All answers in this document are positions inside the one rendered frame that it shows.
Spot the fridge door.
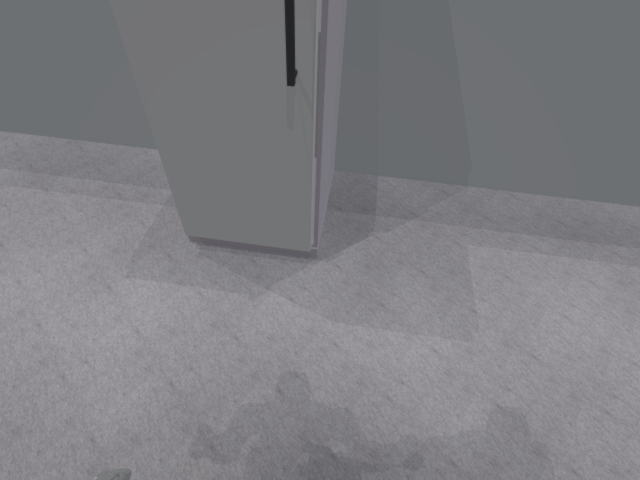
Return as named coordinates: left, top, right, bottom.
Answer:
left=109, top=0, right=319, bottom=252

